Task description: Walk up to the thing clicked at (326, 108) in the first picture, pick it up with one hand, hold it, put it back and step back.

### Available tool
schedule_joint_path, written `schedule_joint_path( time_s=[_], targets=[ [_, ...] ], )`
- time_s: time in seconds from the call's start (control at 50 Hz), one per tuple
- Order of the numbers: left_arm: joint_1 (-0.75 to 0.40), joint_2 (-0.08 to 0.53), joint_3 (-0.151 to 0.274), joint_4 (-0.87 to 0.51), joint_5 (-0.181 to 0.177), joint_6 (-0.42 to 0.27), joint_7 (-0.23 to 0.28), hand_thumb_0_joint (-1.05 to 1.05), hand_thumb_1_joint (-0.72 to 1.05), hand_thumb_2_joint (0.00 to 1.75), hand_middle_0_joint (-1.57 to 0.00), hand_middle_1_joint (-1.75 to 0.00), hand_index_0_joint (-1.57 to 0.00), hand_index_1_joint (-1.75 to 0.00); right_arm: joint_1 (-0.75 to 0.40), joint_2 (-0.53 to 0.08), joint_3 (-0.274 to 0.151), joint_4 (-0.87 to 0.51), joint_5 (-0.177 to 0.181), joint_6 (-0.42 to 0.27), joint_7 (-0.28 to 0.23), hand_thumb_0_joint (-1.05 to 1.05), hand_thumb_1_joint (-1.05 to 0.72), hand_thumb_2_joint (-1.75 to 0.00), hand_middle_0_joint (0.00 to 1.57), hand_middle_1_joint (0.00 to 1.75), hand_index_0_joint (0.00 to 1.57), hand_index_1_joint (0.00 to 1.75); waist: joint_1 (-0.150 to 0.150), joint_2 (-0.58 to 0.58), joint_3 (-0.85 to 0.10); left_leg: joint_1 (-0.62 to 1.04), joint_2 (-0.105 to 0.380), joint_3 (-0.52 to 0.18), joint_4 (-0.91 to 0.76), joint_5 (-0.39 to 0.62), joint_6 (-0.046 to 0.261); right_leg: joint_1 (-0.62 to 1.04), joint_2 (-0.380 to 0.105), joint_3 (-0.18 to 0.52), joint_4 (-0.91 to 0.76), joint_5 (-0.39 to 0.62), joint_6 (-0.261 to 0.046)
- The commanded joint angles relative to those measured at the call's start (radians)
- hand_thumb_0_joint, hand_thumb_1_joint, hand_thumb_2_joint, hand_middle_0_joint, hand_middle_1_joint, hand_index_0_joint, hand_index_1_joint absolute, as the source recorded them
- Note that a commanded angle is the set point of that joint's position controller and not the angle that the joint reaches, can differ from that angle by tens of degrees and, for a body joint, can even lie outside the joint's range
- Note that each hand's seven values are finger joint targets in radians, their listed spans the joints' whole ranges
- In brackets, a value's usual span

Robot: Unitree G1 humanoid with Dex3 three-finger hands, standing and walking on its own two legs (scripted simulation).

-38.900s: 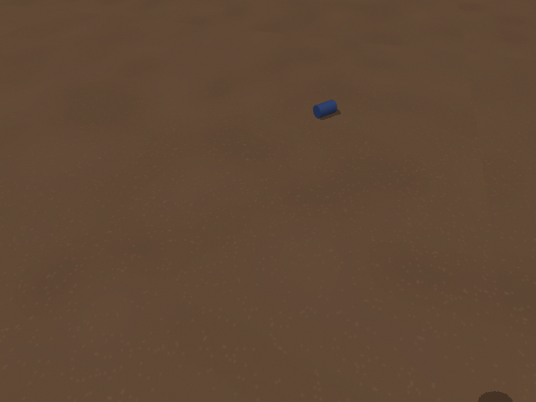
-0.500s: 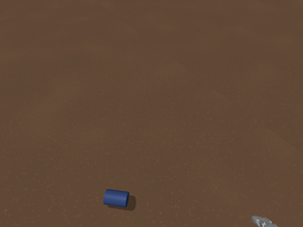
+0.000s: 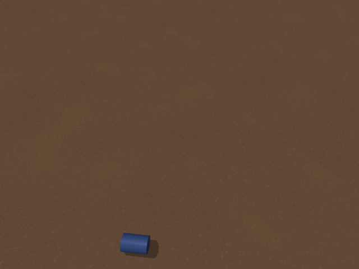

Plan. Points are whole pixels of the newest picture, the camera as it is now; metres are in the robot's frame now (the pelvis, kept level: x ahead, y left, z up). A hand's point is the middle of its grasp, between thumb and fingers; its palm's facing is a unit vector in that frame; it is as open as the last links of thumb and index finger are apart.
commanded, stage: walk up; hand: left
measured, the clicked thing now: (135, 243) +0.40 +0.25 -0.74
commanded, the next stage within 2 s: none
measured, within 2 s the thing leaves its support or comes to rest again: neither
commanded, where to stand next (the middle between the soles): +0.06 +0.04 m, yaw -4 degrees
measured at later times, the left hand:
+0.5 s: hand out of the picture +0.06 +0.26 -0.17, palm faces +0.01 -0.93 -0.37, open 7.4 cm
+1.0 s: hand out of the picture -0.03 +0.26 -0.15, palm faces +0.08 -0.91 -0.40, open 7.4 cm
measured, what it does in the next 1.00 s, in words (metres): lifts its left foot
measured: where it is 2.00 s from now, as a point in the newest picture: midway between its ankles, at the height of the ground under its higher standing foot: outside the picture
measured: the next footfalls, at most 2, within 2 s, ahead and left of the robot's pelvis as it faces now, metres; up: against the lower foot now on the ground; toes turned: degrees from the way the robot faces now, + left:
left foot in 1.04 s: +0.00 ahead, +0.10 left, +0.00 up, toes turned +2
right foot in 1.38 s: +0.04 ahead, -0.14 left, +0.00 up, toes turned +3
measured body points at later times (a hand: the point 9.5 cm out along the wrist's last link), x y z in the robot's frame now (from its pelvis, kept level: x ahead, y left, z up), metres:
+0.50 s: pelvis -0.02 -0.01 -0.01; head +0.03 -0.01 +0.44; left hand +0.06 +0.31 -0.14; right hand +0.10 -0.32 -0.14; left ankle +0.05 +0.12 -0.75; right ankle -0.03 -0.13 -0.73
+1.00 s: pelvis -0.02 -0.02 -0.01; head +0.01 -0.02 +0.44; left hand -0.03 +0.31 -0.12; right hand +0.08 -0.33 -0.14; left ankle -0.01 +0.12 -0.73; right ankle -0.05 -0.15 -0.75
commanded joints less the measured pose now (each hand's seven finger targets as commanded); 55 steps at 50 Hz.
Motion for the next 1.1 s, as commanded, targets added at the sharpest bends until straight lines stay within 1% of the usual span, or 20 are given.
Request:
schedule_joint_path(
  time_s=[0.0, 0.3, 0.32, 0.36, 0.4, 0.44, 0.48, 0.56, 0.6, 0.62, 0.64, 0.68, 0.82, 0.94, 0.98, 1.0, 1.02, 1.04, 1.06, 1.08],
  targets=[
    [-0.023, 0.209, 0.035, -0.042, 0.004, -0.018, 0.006, 0.0, 0.9, 0.9, -0.2, -0.3, -0.2, -0.3, -0.084, -0.218, -0.036, -0.072, -0.007, -0.025, -0.017, 0.0, -0.9, -0.9, 0.2, 0.3, 0.2, 0.3, 0.019, 0.026, -0.064, 0.026, 0.126, -0.145, -0.094, -0.139, 0.028, -0.058, -0.096, 0.076, -0.068, -0.005, -0.043],
    [-0.011, 0.206, 0.037, -0.042, 0.002, -0.025, 0.011, 0.0, 0.9, 0.9, -0.2, -0.3, -0.2, -0.3, -0.056, -0.205, -0.035, -0.071, -0.001, -0.023, -0.018, 0.0, -0.9, -0.9, 0.2, 0.3, 0.2, 0.3, 0.009, -0.004, -0.1, 0.071, 0.112, -0.12, -0.035, 0.044, 0.026, -0.05, -0.11, 0.08, -0.077, 0.094, -0.035],
    [-0.014, 0.262, 0.068, -0.066, -0.001, -0.002, 0.015, 0.0, 0.9, 0.9, -0.2, -0.3, -0.2, -0.3, -0.054, -0.275, -0.057, -0.079, 0.002, -0.01, -0.025, 0.0, -0.9, -0.9, 0.2, 0.3, 0.2, 0.3, 0.006, -0.024, 0.002, 0.011, 0.116, -0.132, 0.044, 0.3, 0.039, -0.129, -0.093, 0.067, 0.045, 0.27, -0.041],
    [0.022, 0.235, 0.068, -0.094, -0.005, 0.014, 0.019, 0.0, 0.9, 0.9, -0.2, -0.3, -0.2, -0.3, -0.027, -0.281, -0.072, -0.102, 0.014, 0.001, -0.031, 0.0, -0.9, -0.9, 0.2, 0.3, 0.2, 0.3, 0.004, 0.021, -0.098, 0.063, 0.16, -0.143, 0.076, 0.466, 0.074, -0.109, -0.067, 0.019, 0.131, 0.265, -0.039],
    [0.038, 0.218, 0.074, -0.124, -0.004, 0.033, 0.018, 0.0, 0.9, 0.9, -0.2, -0.3, -0.2, -0.3, -0.023, -0.298, -0.09, -0.136, 0.011, 0.011, -0.037, 0.0, -0.9, -0.9, 0.2, 0.3, 0.2, 0.3, -0.001, 0.092, -0.166, 0.051, 0.231, -0.219, 0.046, 0.457, 0.141, -0.111, -0.009, -0.002, 0.295, 0.085, -0.043],
    [0.078, 0.205, 0.082, -0.15, 0.003, 0.056, 0.014, 0.0, 0.9, 0.9, -0.2, -0.3, -0.2, -0.3, -0.056, -0.317, -0.106, -0.184, -0.002, 0.02, -0.043, 0.0, -0.9, -0.9, 0.2, 0.3, 0.2, 0.3, 0.011, 0.189, -0.183, -0.021, 0.321, -0.293, 0.011, 0.346, 0.235, -0.143, 0.022, 0.012, 0.506, -0.292, -0.052],
    [0.102, 0.199, 0.09, -0.172, 0.007, 0.068, 0.008, 0.0, 0.9, 0.9, -0.2, -0.3, -0.2, -0.3, -0.077, -0.32, -0.114, -0.226, -0.023, 0.023, -0.049, 0.0, -0.9, -0.9, 0.2, 0.3, 0.2, 0.3, 0.024, 0.186, -0.174, -0.06, 0.337, -0.285, 0.038, 0.257, 0.268, -0.187, -0.002, 0.068, 0.607, -0.387, -0.064],
    [0.188, 0.197, 0.094, -0.139, 0.029, 0.024, 0.009, 0.0, 0.9, 0.9, -0.2, -0.3, -0.2, -0.3, -0.14, -0.248, -0.097, -0.26, -0.024, 0.042, -0.034, 0.0, -0.9, -0.9, 0.2, 0.3, 0.2, 0.3, 0.078, 0.046, -0.108, -0.155, 0.136, -0.137, 0.252, -0.055, 0.112, -0.09, -0.025, 0.058, 0.057, -0.122, -0.062],
    [0.063, 0.334, 0.118, -0.207, 0.049, -0.013, 0.024, 0.0, 0.9, 0.9, -0.2, -0.3, -0.2, -0.3, -0.058, -0.147, -0.068, -0.259, -0.02, 0.056, -0.023, 0.0, -0.9, -0.9, 0.2, 0.3, 0.2, 0.3, 0.025, -0.171, -0.01, -0.3, -0.069, -0.114, 0.48, -0.417, 0.005, -0.204, -0.316, 0.475, -0.13, -0.207, -0.154],
    [0.027, 0.394, 0.124, -0.232, 0.055, -0.021, 0.029, 0.0, 0.9, 0.9, -0.2, -0.3, -0.2, -0.3, -0.07, -0.2, -0.088, -0.26, -0.017, 0.061, -0.027, 0.0, -0.9, -0.9, 0.2, 0.3, 0.2, 0.3, 0.042, -0.178, 0.004, -0.223, -0.051, -0.21, 0.587, -0.452, 0.012, -0.331, -0.381, 0.516, -0.103, -0.131, -0.249],
    [-0.01, 0.337, 0.118, -0.251, 0.05, -0.025, 0.031, 0.0, 0.9, 0.9, -0.2, -0.3, -0.2, -0.3, -0.05, -0.222, -0.095, -0.249, -0.009, 0.055, -0.025, 0.0, -0.9, -0.9, 0.2, 0.3, 0.2, 0.3, 0.017, -0.143, 0.023, -0.192, -0.045, -0.21, 0.64, -0.406, 0.016, -0.337, -0.339, 0.426, -0.067, 0.001, -0.251],
    [-0.022, 0.254, 0.094, -0.243, 0.04, -0.044, 0.033, 0.0, 0.9, 0.9, -0.2, -0.3, -0.2, -0.3, 0.011, -0.204, -0.09, -0.22, 0.004, 0.047, -0.014, 0.0, -0.9, -0.9, 0.2, 0.3, 0.2, 0.3, -0.009, -0.073, -0.034, -0.223, -0.062, -0.204, 0.634, -0.322, -0.003, -0.155, -0.21, 0.23, -0.006, 0.163, -0.171],
    [0.301, 0.341, 0.145, -0.245, 0.03, -0.078, 0.031, 0.0, 0.9, 0.9, -0.2, -0.3, -0.2, -0.3, -0.09, -0.256, -0.109, -0.33, -0.05, 0.028, 0.03, 0.0, -0.9, -0.9, 0.2, 0.3, 0.2, 0.3, 0.139, -0.12, 0.014, -0.529, -0.011, -0.162, 0.519, -0.364, 0.006, 0.28, -0.309, 0.361, -0.083, -0.146, -0.232],
    [0.196, 0.309, 0.122, -0.329, 0.034, -0.075, 0.003, 0.0, 0.9, 0.9, -0.2, -0.3, -0.2, -0.3, 0.041, -0.21, -0.117, -0.319, -0.03, -0.01, 0.047, 0.0, -0.9, -0.9, 0.2, 0.3, 0.2, 0.3, 0.05, -0.157, 0.008, -0.159, -0.006, -0.022, 0.28, -0.292, 0.015, -0.019, -0.22, 0.121, -0.02, 0.012, -0.221],
    [0.151, 0.267, 0.104, -0.337, 0.017, -0.05, 0.003, 0.0, 0.9, 0.9, -0.2, -0.3, -0.2, -0.3, 0.167, -0.184, -0.119, -0.272, -0.023, -0.026, 0.023, 0.0, -0.9, -0.9, 0.2, 0.3, 0.2, 0.3, -0.017, -0.099, -0.045, 0.085, -0.054, 0.049, 0.075, -0.037, 0.011, -0.152, -0.145, -0.008, 0.213, 0.208, -0.16],
    [0.153, 0.205, 0.078, -0.345, 0.008, -0.041, 0.007, 0.0, 0.9, 0.9, -0.2, -0.3, -0.2, -0.3, 0.229, -0.219, -0.131, -0.258, -0.029, -0.03, 0.004, 0.0, -0.9, -0.9, 0.2, 0.3, 0.2, 0.3, -0.05, 0.011, -0.098, 0.215, -0.019, -0.007, 0.05, 0.041, 0.019, -0.243, -0.092, -0.051, 0.356, 0.155, -0.105],
    [0.17, 0.13, 0.053, -0.362, 0.0, -0.029, 0.009, 0.0, 0.9, 0.9, -0.2, -0.3, -0.2, -0.3, 0.239, -0.286, -0.137, -0.27, -0.041, -0.038, -0.015, 0.0, -0.9, -0.9, 0.2, 0.3, 0.2, 0.3, -0.052, 0.187, -0.123, 0.276, 0.209, -0.322, 0.0, 0.089, 0.08, -0.391, 0.015, -0.015, 0.514, -0.173, -0.053],
    [0.205, 0.178, 0.062, -0.333, -0.003, -0.009, 0.021, 0.0, 0.9, 0.9, -0.2, -0.3, -0.2, -0.3, 0.174, -0.337, -0.134, -0.312, -0.027, -0.043, -0.025, 0.0, -0.9, -0.9, 0.2, 0.3, 0.2, 0.3, -0.021, 0.113, -0.139, 0.108, 0.369, -0.505, -0.01, -0.001, 0.206, -0.312, 0.012, 0.098, 0.542, -0.397, -0.046],
    [0.192, 0.246, 0.075, -0.299, -0.008, -0.003, 0.027, 0.0, 0.9, 0.9, -0.2, -0.3, -0.2, -0.3, 0.127, -0.342, -0.134, -0.312, -0.013, -0.04, -0.023, 0.0, -0.9, -0.9, 0.2, 0.3, 0.2, 0.3, -0.014, 0.082, -0.076, -0.013, 0.372, -0.488, -0.021, -0.051, 0.266, -0.259, -0.012, 0.131, 0.621, -0.415, -0.051],
    [0.194, 0.244, 0.071, -0.294, -0.009, 0.0, 0.025, 0.0, 0.9, 0.9, -0.2, -0.3, -0.2, -0.3, 0.082, -0.305, -0.117, -0.323, -0.017, -0.041, -0.027, 0.0, -0.9, -0.9, 0.2, 0.3, 0.2, 0.3, 0.005, 0.068, -0.045, 0.005, 0.331, -0.405, 0.003, 0.025, 0.246, -0.29, -0.01, 0.155, 0.621, -0.403, -0.054]
  ],
)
